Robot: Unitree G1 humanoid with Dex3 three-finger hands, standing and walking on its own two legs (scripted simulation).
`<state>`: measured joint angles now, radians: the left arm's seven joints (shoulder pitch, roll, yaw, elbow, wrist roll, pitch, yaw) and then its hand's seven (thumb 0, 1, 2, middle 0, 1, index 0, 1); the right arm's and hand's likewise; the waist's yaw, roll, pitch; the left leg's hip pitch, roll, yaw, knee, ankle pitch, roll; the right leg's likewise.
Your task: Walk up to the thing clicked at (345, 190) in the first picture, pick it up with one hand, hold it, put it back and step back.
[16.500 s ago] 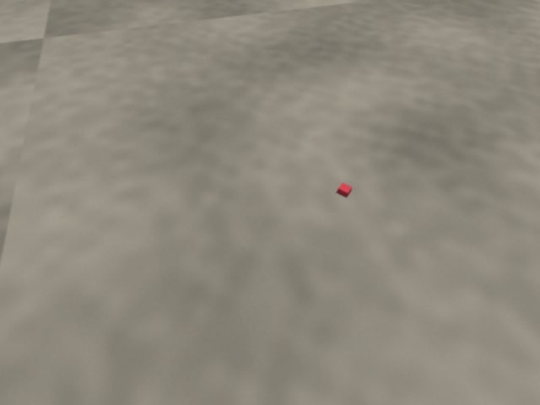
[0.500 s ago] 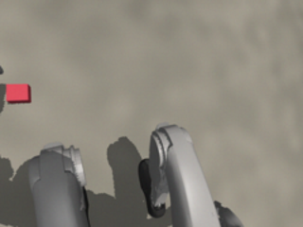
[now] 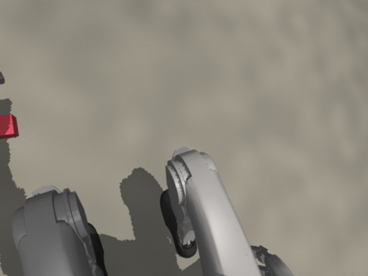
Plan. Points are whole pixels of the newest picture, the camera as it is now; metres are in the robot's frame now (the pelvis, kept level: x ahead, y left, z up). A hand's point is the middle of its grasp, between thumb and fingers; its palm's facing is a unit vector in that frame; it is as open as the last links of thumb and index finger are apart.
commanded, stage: approach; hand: left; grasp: from above
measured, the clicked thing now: (2, 127) +0.49 +0.29 -0.31
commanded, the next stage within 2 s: close in in 0.20 s
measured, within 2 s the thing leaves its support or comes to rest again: neither
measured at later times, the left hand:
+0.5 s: hand out of the picture +0.49 +0.30 -0.19, palm faces -0.44 -0.03 -0.90, open 11.8 cm
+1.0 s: hand out of the picture +0.48 +0.29 -0.24, palm faces -0.47 -0.05 -0.88, open 12.0 cm
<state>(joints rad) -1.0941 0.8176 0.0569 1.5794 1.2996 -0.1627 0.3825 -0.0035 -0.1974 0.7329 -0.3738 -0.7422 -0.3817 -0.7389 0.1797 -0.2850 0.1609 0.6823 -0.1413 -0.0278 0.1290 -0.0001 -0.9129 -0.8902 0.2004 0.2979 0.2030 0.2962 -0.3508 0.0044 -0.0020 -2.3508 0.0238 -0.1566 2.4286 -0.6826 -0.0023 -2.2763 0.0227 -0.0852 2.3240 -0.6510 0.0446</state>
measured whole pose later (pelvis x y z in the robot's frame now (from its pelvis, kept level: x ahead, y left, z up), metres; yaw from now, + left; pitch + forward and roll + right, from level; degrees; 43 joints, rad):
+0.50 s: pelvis +0.00 +0.01 -0.01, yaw -1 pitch +33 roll -12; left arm -1.12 0.89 0.01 1.60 1.39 -0.30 0.44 0.00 -0.15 0.69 -0.40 -0.72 -0.41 -0.70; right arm 0.13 -0.28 0.16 0.67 -0.18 -0.04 0.14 0.00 -0.91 -0.89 0.20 0.30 0.20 0.30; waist -0.33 -0.05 0.00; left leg -2.37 0.00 -0.19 2.48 -0.69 0.01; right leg -2.26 0.01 -0.11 2.35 -0.67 0.04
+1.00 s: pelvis +0.00 +0.00 -0.02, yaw -3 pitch +30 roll -12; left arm -1.08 0.99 0.07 1.67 1.38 -0.34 0.53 0.00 -0.15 0.69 -0.39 -0.67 -0.40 -0.67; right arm 0.16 -0.31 0.26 0.66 -0.23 -0.10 0.15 0.00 -0.90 -0.89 0.20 0.30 0.20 0.30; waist -0.38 -0.11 0.11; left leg -2.37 0.02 -0.22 2.53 -0.71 -0.02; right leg -2.28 0.04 -0.13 2.38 -0.66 0.05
